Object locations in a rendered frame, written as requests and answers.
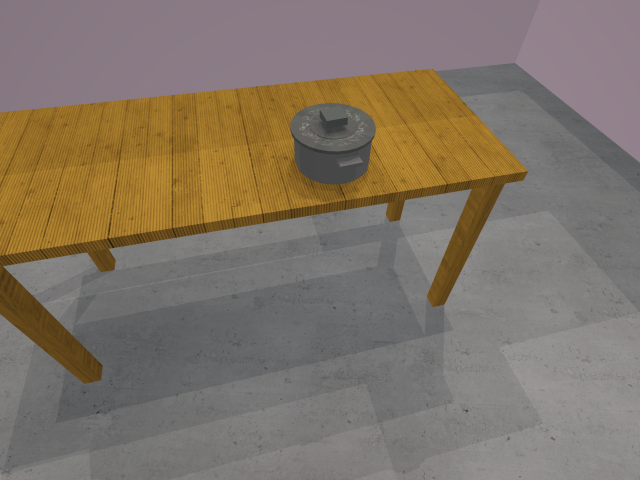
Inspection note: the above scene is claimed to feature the lid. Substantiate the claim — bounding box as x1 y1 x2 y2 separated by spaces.
290 103 376 154

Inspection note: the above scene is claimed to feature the table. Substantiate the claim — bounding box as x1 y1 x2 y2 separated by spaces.
0 69 528 384

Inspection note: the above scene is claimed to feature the knob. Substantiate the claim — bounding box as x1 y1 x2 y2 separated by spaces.
320 106 348 128

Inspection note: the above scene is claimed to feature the pot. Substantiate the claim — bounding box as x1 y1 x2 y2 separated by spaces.
294 139 372 184

